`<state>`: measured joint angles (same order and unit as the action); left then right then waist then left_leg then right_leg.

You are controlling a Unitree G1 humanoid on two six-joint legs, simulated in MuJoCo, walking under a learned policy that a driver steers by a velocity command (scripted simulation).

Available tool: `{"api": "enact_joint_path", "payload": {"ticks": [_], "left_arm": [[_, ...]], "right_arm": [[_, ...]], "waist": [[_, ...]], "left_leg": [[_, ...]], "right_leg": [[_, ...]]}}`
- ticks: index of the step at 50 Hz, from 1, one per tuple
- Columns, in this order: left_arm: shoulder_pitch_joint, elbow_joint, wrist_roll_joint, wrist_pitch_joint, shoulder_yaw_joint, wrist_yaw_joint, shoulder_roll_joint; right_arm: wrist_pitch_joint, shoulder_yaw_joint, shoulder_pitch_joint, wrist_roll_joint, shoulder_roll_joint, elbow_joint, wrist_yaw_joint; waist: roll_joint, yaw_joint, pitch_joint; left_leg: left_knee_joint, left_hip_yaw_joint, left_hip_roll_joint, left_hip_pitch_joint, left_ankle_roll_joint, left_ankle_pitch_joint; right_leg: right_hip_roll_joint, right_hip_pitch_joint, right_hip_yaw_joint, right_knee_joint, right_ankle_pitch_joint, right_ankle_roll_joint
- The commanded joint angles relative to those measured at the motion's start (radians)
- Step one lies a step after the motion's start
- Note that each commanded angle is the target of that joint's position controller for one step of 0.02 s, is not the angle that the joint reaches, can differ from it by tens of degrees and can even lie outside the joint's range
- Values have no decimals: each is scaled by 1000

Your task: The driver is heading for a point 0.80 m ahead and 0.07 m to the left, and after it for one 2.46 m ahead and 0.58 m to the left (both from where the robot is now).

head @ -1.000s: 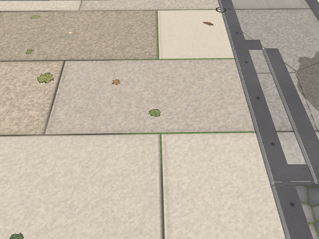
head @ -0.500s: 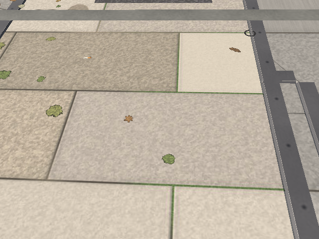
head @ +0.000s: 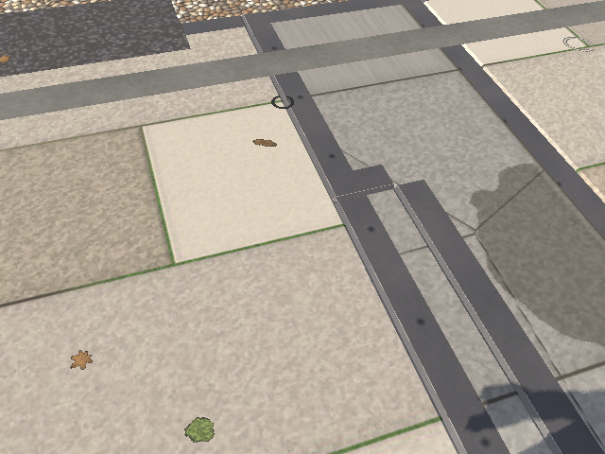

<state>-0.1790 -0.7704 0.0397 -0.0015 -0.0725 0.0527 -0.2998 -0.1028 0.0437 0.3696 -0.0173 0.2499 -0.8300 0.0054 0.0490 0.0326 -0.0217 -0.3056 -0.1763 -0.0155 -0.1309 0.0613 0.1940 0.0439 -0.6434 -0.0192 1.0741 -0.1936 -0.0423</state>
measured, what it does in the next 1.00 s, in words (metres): walks ahead, turning left: right foot, then left foot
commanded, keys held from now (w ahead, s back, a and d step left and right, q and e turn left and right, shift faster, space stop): no key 0.24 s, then q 0.54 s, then w+q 0.10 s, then w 0.12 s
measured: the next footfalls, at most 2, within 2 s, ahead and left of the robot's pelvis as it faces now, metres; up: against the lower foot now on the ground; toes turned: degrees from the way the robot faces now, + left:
right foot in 0.22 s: +0.23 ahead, -0.10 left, +0.00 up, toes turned -6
left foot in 0.64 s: +0.14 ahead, +0.09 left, +0.00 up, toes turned +8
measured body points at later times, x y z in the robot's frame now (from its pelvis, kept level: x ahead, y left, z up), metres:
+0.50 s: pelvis +0.12 -0.02 -0.01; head +0.15 -0.03 +0.44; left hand +0.24 +0.22 -0.14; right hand +0.18 -0.27 -0.15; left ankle +0.12 +0.11 -0.71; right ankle +0.20 -0.10 -0.75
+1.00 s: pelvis +0.13 +0.02 +0.00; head +0.14 +0.04 +0.45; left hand +0.17 +0.31 -0.13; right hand +0.26 -0.24 -0.11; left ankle +0.11 +0.08 -0.75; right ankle +0.18 -0.12 -0.70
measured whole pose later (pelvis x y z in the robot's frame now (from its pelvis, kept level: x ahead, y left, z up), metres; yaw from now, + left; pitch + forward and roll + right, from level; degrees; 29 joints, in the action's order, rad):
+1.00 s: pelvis +0.13 +0.02 +0.00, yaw +16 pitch +2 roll -1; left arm -0.19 -0.83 0.03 -0.02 -0.06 0.01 -0.28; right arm 0.00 0.07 0.34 -0.02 0.25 -0.79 0.01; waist 0.02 0.03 0.03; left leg -0.34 0.12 -0.10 -0.19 0.10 0.18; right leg 0.00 -0.43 -0.02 0.79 -0.31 0.04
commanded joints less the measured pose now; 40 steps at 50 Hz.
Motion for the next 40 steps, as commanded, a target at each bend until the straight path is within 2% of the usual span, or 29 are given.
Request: {"api": "enact_joint_path", "payload": {"ticks": [1, 3, 4, 7, 9, 10, 11, 12, 13, 14, 15, 16, 17, 19, 21, 25, 28, 30, 31, 32, 33, 34, 35, 36, 37, 38, 39, 40], "left_arm": [[13, 67, -2, 8, 19, 9, 22], [67, 78, -6, 15, 35, 12, 48], [90, 83, -7, 17, 39, 13, 49], [101, 88, 1, 23, 38, 2, 26], [18, 62, 13, 38, 29, -10, 0], [-68, 27, 24, 54, 23, -16, -14], [-149, 10, 40, 66, 8, -27, -81], [-170, 14, 27, 63, -2, -39, -135], [-211, 5, -38, 53, 11, -54, -69], [-141, 4, -43, 43, 24, -63, -32], [-61, 7, -36, 38, 42, -72, 11], [-10, 4, -30, 39, 53, -80, 36], [24, 2, -27, 39, 56, -88, 39], [34, -3, -16, 41, 44, -88, 2], [25, -10, -17, 37, 31, -86, -25], [13, -19, -12, 8, 14, -91, -38], [8, -24, -10, -8, 3, -95, -54], [28, -24, -17, -16, -6, -99, -73], [31, -27, -20, -21, -10, -100, -75], [-2, -38, -18, -29, -11, -97, -56], [-29, -1, -24, -37, 7, -92, 25], [85, 34, -14, -44, 2, -100, -13], [81, 33, -24, -48, 2, -96, -8], [57, 18, -28, -45, -1, -89, -17], [33, 3, -20, -40, -7, -85, -32], [4, -13, -6, -38, -11, -80, -44], [-9, -17, -4, -37, -13, -75, -45], [-12, -13, -4, -35, -12, -70, -41]], "right_arm": [[-12, 12, -16, 2, 84, 44, 0], [-5, 12, -7, 6, 95, 33, 0], [0, 13, 7, 8, 103, 25, 1], [19, 19, 42, 10, 126, -2, 7], [35, 22, 42, 15, 137, -15, 16], [43, 23, 46, 21, 140, -20, 17], [42, 15, 79, 25, 115, 2, 19], [48, -20, 182, 37, -14, 31, 13], [78, -10, 175, 37, 41, -16, 16], [91, -4, 111, 34, 54, -10, 13], [93, -6, 45, 22, 46, -4, 12], [99, -4, 23, 8, 44, -10, 13], [112, -3, 58, -4, 39, -28, 12], [128, 4, 91, -6, 34, -46, 11], [136, 8, 61, -2, 28, -34, 11], [152, 16, -29, -5, 35, 10, 7], [153, 17, -47, -3, 29, 34, -1], [148, 17, -10, -3, 22, 34, -7], [143, 20, 19, -6, 29, 29, -11], [134, 27, 31, -15, 64, 33, -12], [129, 56, -1, -17, 194, 76, -4], [133, 73, 40, -18, 244, 65, 11], [134, 64, 16, -15, 200, 59, 20], [134, 56, -51, -2, 168, 69, 21], [134, 55, -116, -1, 161, 93, 18], [131, 52, -135, 5, 143, 107, 15], [127, 50, -123, 9, 131, 111, 10], [122, 52, -88, 13, 130, 105, 5]], "waist": [[-120, -42, -18], [-141, -26, -10], [-148, -14, -5], [-171, -6, 15], [-164, -40, 52], [-108, -80, 95], [-24, -98, 191], [173, -51, 349], [58, -98, 450], [32, -77, 318], [21, -55, 178], [16, -25, 99], [36, 6, 80], [29, 23, 99], [32, 15, 104], [76, -17, 69], [66, -25, 71], [50, 1, 80], [28, 17, 69], [-85, 18, 32], [-353, -11, 3], [-303, 39, -72], [-212, -2, -75], [-161, -40, -77], [-155, -60, -49], [-164, -61, -11], [-145, -57, 32], [-127, -46, 71]], "left_leg": [[92, 77, 244, -10, 94, -588], [64, 16, 217, -28, 79, -655], [48, 9, 217, -13, 76, -676], [-36, 25, 244, 72, 71, -746], [-178, 35, 244, 109, 60, -771], [-324, 7, 209, 87, 35, -684], [-512, -9, 171, -64, 3, -376], [-813, 16, 40, -334, -31, 482], [-850, 184, 32, -307, -38, 492], [-846, 212, 47, -327, -44, 452], [-785, 219, 58, -332, -48, 398], [-722, 232, 69, -289, -58, 340], [-682, 217, 66, -204, -67, 293], [-660, 182, 37, -150, -71, 264], [-630, 169, 37, -173, -68, 254], [-576, 141, 45, -216, -51, 243], [-503, 119, 39, -195, -32, 253], [-369, 96, 25, -109, -4, 198], [-257, 108, 16, -45, 17, 148], [-80, 241, 72, -23, 42, 121], [83, 678, 357, -6, 124, 99], [121, 732, 412, -149, 214, -71], [90, 631, 343, -173, 214, -84], [71, 541, 267, -180, 177, -57], [54, 495, 213, -141, 149, -76], [31, 466, 190, -95, 149, -182], [9, 457, 183, -51, 154, -271], [19, 467, 177, -10, 158, -183]], "right_leg": [[5, 4, 17, -145, 105, 15], [-23, 104, 64, -306, 173, 8], [-38, 135, 84, -359, 186, 5], [-64, 196, 92, -455, 121, -21], [-92, 294, 79, -556, 91, -55], [-104, 417, 76, -676, 214, -69], [55, 638, -61, -628, 600, -103], [373, 938, -363, -502, 1203, -282], [380, 878, -367, -552, 1110, -342], [332, 752, -297, -636, 887, -316], [287, 613, -245, -708, 721, -268], [247, 503, -187, -756, 652, -224], [214, 409, -120, -783, 614, -192], [189, 369, -58, -783, 569, -180], [194, 372, -43, -789, 423, -185], [214, 341, -45, -820, 59, -192], [244, 348, -46, -800, 2, -192], [242, 325, -18, -754, -23, -157], [224, 281, 15, -702, -47, -115], [170, 223, 79, -566, -136, -44], [1, 18, 193, -307, -345, 58], [-63, 1, 69, -150, -401, 62], [-39, 35, 10, -68, -317, 61], [-34, 46, -6, -57, -225, 58], [-44, 43, -3, -40, -171, 54], [-49, 43, 3, -9, -147, 58], [-54, 52, 1, 16, -144, 64], [-48, 49, -2, 10, -134, 70]]}}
